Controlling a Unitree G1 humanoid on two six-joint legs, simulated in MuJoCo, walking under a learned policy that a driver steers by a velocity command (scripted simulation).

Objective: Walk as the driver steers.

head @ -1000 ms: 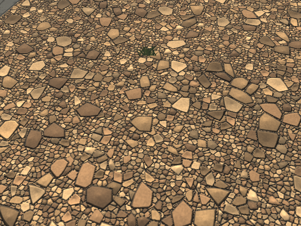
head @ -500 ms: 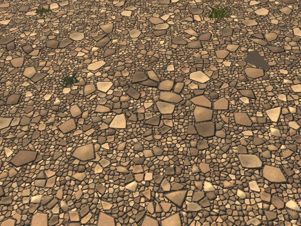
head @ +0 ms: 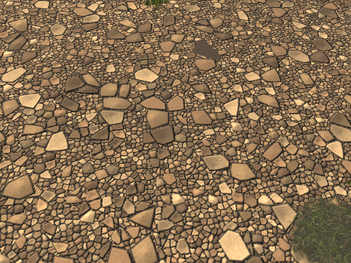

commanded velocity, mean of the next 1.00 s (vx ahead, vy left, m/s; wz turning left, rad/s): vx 0.00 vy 0.00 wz -0.09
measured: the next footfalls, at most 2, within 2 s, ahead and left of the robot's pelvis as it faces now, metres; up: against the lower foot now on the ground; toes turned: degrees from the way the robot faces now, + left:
right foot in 0.30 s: +0.00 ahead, -0.12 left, +0.00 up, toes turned +2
right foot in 1.76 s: +0.43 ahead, -0.06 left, +0.00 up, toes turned -6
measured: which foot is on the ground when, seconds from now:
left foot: down 0.00-1.00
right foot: up 0.00-0.28, down 0.30-1.00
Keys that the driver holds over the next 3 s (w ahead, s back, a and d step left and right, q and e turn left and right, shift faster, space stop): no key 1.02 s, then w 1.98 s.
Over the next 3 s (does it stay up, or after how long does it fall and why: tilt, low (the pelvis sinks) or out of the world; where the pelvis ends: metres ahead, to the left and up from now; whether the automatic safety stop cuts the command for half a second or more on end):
stays up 0.97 -0.03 0.00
